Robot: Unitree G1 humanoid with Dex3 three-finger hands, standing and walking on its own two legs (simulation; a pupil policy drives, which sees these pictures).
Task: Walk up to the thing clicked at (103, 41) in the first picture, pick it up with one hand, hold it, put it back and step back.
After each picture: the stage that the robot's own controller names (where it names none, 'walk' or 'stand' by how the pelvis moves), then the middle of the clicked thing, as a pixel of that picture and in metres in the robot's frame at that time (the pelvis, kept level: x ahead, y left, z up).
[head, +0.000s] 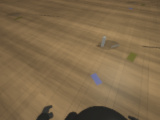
stand; (103, 41) +1.64 -0.34 -0.66
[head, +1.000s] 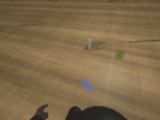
walk; (89, 43) +1.53 +0.07 -0.63
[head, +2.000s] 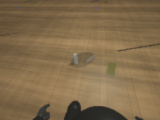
walk; (75, 58) +1.02 +0.29 -0.65
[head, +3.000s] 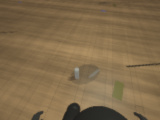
walk; (76, 73) +0.67 +0.18 -0.63
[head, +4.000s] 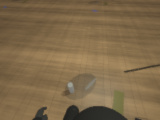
stand; (71, 88) +0.44 +0.23 -0.63
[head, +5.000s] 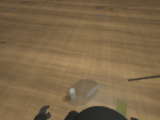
stand; (72, 93) +0.39 +0.19 -0.65
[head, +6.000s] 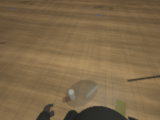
stand; (71, 94) +0.37 +0.20 -0.66
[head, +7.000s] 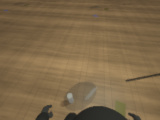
stand; (70, 98) +0.33 +0.21 -0.66
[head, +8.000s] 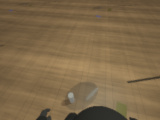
stand; (71, 98) +0.34 +0.21 -0.66
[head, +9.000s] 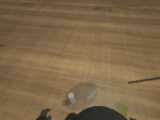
stand; (71, 98) +0.34 +0.20 -0.66
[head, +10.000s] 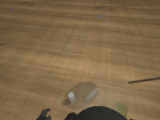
go down; (71, 97) +0.34 +0.20 -0.66
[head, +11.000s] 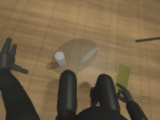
go down; (61, 59) +0.42 +0.24 -0.28
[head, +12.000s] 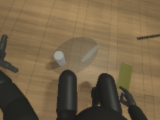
go down; (60, 59) +0.42 +0.24 -0.26
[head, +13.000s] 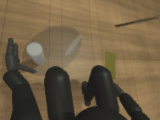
close in; (37, 55) +0.40 +0.28 -0.16
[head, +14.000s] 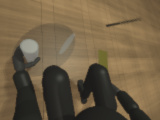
close; (31, 54) +0.40 +0.29 -0.16
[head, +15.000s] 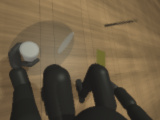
lift; (30, 54) +0.38 +0.29 -0.16
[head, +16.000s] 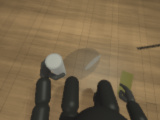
lift; (58, 68) +0.32 +0.21 +0.01
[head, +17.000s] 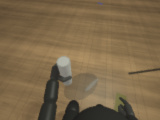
hold; (65, 72) +0.31 +0.17 +0.03
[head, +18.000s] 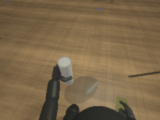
hold; (67, 73) +0.32 +0.16 +0.03
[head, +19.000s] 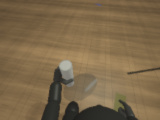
crouch; (68, 75) +0.31 +0.15 +0.00
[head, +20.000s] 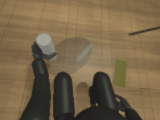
lower; (48, 50) +0.45 +0.24 -0.06
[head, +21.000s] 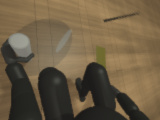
lower; (23, 51) +0.42 +0.30 -0.16
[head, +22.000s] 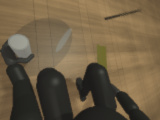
lower; (23, 51) +0.41 +0.30 -0.16
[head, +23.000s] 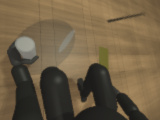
lower; (28, 53) +0.40 +0.30 -0.16
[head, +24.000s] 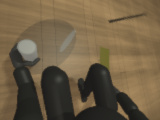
lower; (30, 55) +0.39 +0.29 -0.16
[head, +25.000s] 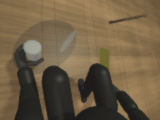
open; (34, 55) +0.39 +0.28 -0.16
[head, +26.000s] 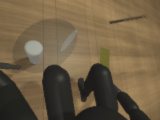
rise; (34, 54) +0.38 +0.28 -0.16
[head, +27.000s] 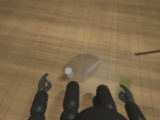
walk; (69, 73) +0.39 +0.20 -0.44
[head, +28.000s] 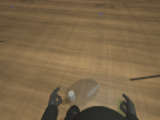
stand; (72, 96) +0.35 +0.19 -0.60
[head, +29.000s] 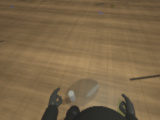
stand; (72, 96) +0.34 +0.19 -0.60
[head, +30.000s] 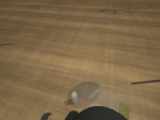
stand; (74, 97) +0.36 +0.18 -0.65
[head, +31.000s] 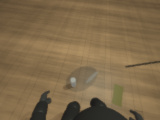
walk; (73, 82) +0.42 +0.15 -0.64
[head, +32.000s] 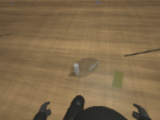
walk; (76, 69) +0.70 +0.23 -0.63
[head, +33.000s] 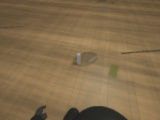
stand; (78, 58) +1.01 +0.18 -0.64
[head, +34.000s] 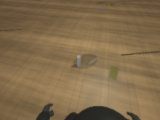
stand; (78, 61) +0.98 +0.18 -0.66
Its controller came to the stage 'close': yes
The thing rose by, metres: 0.67
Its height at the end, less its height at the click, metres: +0.00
